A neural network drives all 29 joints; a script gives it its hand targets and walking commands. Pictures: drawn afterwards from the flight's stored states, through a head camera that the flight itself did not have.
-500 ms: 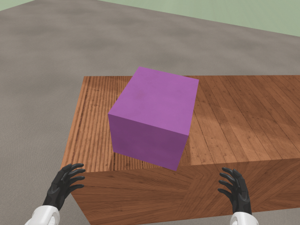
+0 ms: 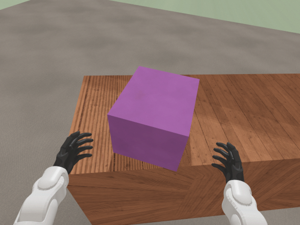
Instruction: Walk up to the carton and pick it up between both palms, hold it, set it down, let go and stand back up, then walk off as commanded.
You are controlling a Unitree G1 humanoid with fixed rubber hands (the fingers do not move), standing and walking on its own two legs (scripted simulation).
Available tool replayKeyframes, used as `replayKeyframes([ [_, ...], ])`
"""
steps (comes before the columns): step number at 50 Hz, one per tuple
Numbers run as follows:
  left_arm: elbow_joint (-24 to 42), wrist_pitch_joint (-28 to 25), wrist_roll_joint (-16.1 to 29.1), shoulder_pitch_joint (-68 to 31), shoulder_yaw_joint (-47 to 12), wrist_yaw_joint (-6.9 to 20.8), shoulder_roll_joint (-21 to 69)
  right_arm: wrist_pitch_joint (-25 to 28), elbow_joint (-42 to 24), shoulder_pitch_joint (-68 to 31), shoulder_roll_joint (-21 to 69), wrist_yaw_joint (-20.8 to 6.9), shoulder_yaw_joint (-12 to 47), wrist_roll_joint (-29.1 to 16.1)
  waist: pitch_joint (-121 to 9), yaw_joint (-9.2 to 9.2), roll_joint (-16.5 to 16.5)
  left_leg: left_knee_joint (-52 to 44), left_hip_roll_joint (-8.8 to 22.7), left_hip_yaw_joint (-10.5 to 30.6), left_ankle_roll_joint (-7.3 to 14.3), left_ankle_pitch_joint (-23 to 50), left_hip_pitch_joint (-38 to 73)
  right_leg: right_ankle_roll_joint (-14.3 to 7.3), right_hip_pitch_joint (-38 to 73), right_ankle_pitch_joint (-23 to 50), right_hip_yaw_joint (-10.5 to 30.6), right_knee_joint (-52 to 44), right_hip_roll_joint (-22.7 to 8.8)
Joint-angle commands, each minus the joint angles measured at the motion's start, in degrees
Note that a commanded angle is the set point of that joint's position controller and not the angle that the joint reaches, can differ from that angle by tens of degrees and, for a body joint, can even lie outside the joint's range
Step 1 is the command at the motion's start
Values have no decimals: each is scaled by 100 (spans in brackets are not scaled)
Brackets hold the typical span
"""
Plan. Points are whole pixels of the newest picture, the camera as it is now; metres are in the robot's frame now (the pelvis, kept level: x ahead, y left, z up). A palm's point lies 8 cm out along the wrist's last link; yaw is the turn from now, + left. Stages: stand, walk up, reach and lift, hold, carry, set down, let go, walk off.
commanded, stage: reach and lift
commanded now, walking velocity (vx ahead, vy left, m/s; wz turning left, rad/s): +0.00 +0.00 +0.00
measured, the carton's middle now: (156, 115) +0.46 -0.01 +0.01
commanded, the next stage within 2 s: none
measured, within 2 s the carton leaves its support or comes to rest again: neither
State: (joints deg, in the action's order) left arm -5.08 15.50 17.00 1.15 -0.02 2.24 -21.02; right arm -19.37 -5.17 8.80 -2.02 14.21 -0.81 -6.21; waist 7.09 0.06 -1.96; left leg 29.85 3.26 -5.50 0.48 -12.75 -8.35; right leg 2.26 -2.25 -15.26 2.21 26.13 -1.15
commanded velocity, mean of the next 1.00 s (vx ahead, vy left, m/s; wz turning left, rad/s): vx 0.00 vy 0.00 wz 0.00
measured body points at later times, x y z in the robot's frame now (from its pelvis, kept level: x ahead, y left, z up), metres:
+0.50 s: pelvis +0.01 +0.00 +0.00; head +0.02 +0.02 +0.45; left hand +0.34 +0.21 +0.08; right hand +0.31 -0.19 +0.09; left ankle +0.05 +0.11 -0.74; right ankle +0.00 -0.16 -0.74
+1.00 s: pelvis +0.02 +0.00 +0.00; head +0.05 +0.02 +0.45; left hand +0.40 +0.19 +0.13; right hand +0.38 -0.18 +0.12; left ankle +0.05 +0.11 -0.74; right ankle +0.00 -0.16 -0.74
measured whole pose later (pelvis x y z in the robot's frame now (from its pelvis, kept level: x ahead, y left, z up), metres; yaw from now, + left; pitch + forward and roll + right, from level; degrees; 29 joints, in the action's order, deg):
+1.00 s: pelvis +0.02 +0.00 +0.00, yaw +0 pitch -3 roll -1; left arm -7.5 32.2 17.0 -28.6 0.0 2.8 -22.5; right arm -26.1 4.1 -21.6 -7.4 16.4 -2.7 -9.6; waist 7.1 0.0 -1.4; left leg 28.7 3.2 -5.5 0.5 -12.8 -13.0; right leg 2.5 -6.7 -14.9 2.2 24.4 -1.1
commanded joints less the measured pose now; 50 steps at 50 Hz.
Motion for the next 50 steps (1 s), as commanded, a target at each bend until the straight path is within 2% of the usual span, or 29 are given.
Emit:
replayKeyframes([
  [1,2312,-201,384,-2217,563,-51,-1653,260,-2117,-1411,-766,135,-334,-737,-1424,99,868,-992,-185,240,-24,151,688,-227,-769,567,-84,-798,13],
  [5,2210,19,488,-3014,606,-12,-1774,168,-2035,-2183,-983,143,-549,-720,-1811,14,689,-944,-238,208,27,126,738,-165,-797,566,-67,-833,30],
  [7,2076,129,486,-3381,542,9,-1780,44,-1782,-2425,-1018,173,-742,-720,-1788,-201,753,-963,-185,271,25,149,693,-226,-857,503,-107,-866,64],
  [8,1888,185,489,-3035,565,-2,-1699,20,-1636,-2334,-867,180,-515,-783,-1740,35,698,-954,-191,264,-3,242,706,-246,-697,739,-71,-823,50],
  [10,2038,262,466,-3194,577,-6,-1768,-8,-1640,-2294,-953,188,-620,-794,-1805,-246,821,-905,-205,266,-7,496,744,-171,-717,1167,-82,-775,45],
  [12,1600,312,418,-3850,626,55,-1847,-91,-1279,-2788,-810,204,-607,-783,-1823,-112,823,-1010,-193,236,30,114,597,-166,-807,691,-18,-796,19],
  [15,1818,493,425,-3826,545,4,-1654,-73,-1504,-2864,-1003,221,-760,-860,-2224,-391,797,-889,-170,322,-66,681,835,-191,-705,1252,-77,-768,75],
  [19,1733,643,371,-3638,601,22,-1673,-127,-1486,-2879,-1061,256,-757,-938,-2243,-222,784,-832,-213,243,-31,1147,909,-174,-618,1733,-106,-777,105],
  [20,1700,658,273,-4331,714,18,-1749,-108,-1389,-3431,-1080,278,-898,-800,-2364,-319,894,-777,-215,278,-32,1044,887,-155,-693,1576,-124,-723,118],
  [22,1574,827,259,-3991,755,59,-1662,-172,-1332,-3047,-1185,292,-782,-911,-2490,-419,821,-777,-234,266,-25,1174,1083,-189,-584,1753,-99,-759,173],
  [23,1510,858,313,-4334,807,44,-1792,-169,-1282,-3626,-1310,266,-806,-931,-2608,-224,672,-722,-236,265,-32,1195,880,-143,-558,1754,-105,-681,168],
  [25,1177,945,254,-4673,778,67,-1751,-282,-805,-3682,-1265,312,-954,-865,-2205,-556,875,-830,-187,313,-79,888,824,-138,-730,1499,-146,-746,154],
  [26,1250,947,235,-4792,831,86,-1864,-318,-962,-3834,-1230,295,-1051,-878,-2483,-457,842,-809,-217,299,-46,797,877,-214,-669,1310,-108,-767,200],
  [27,1346,989,210,-4975,855,20,-1832,-310,-830,-3959,-1436,261,-1228,-860,-2748,-568,996,-777,-197,295,-100,930,934,-195,-728,1453,-154,-704,196],
  [28,1187,1003,248,-4864,775,24,-1846,-354,-670,-3969,-1379,241,-1114,-861,-2593,-597,727,-825,-185,350,-63,899,890,-191,-734,1416,-103,-756,166],
  [29,1028,942,309,-5224,813,39,-1894,-325,-770,-4249,-1335,250,-1077,-885,-2807,-581,627,-759,-218,332,-32,803,753,-152,-754,1504,-95,-731,155],
  [30,987,958,91,-4621,1029,45,-1881,-367,-667,-3783,-1133,259,-848,-975,-2538,-273,748,-864,-221,297,40,1083,805,-133,-553,1765,-49,-654,140],
  [32,873,999,266,-5170,798,53,-1876,-322,-528,-4287,-1290,284,-929,-951,-2874,-525,670,-713,-244,241,1,1266,825,-83,-579,2176,-138,-590,166],
  [35,471,1185,87,-5328,850,96,-1827,-345,-153,-4429,-1358,322,-991,-967,-2825,-655,735,-616,-233,289,-97,1621,1035,-85,-626,2389,-116,-631,236],
  [36,554,1203,-22,-5056,987,110,-1808,-389,71,-4298,-1249,286,-837,-1049,-2857,-496,855,-641,-272,233,-89,1569,1084,-126,-549,2304,-127,-624,216],
  [37,687,1196,64,-5805,935,83,-1919,-323,-194,-5086,-1594,309,-1225,-955,-3296,-635,792,-636,-265,272,-78,1618,1005,-123,-702,2305,-217,-639,225],
  [39,671,1159,74,-5666,968,38,-1815,-255,-208,-4981,-1601,296,-1221,-806,-3561,-738,570,-513,-223,357,-130,1862,1176,-73,-714,2477,-209,-613,278],
  [40,484,1223,-10,-5422,1036,97,-1851,-331,-194,-4842,-1420,299,-1060,-909,-3264,-614,462,-608,-268,287,-64,1831,1082,-60,-483,2623,-145,-598,209],
  [42,247,1280,-17,-5850,894,130,-1833,-324,191,-5099,-1412,358,-1220,-829,-3102,-859,650,-667,-249,326,-140,1689,1017,-52,-604,2538,-244,-624,238],
  [43,662,1262,-2,-5987,989,117,-1984,-278,-153,-5299,-1500,380,-1176,-854,-3651,-705,636,-559,-275,318,-79,1973,1112,-56,-421,2826,-254,-563,250],
  [45,314,1272,-14,-5936,974,93,-1951,-278,57,-5314,-1458,352,-987,-970,-3631,-643,534,-524,-294,258,-95,2266,1177,-29,-443,3159,-154,-539,221],
  [47,296,1331,-85,-6140,1062,106,-1981,-274,511,-5345,-1571,370,-1309,-763,-3573,-840,695,-526,-262,322,-158,2222,1196,15,-529,3003,-268,-552,252],
  [49,133,1316,-45,-6466,987,62,-1851,-218,436,-5948,-1627,313,-1194,-886,-3904,-770,807,-444,-251,348,-258,2564,1275,-34,-555,3153,-274,-553,258],
  [50,116,1345,-121,-6268,1027,53,-1931,-190,382,-5760,-1667,336,-1264,-798,-4018,-833,556,-430,-288,350,-193,2614,1376,-15,-482,3200,-292,-524,345],
])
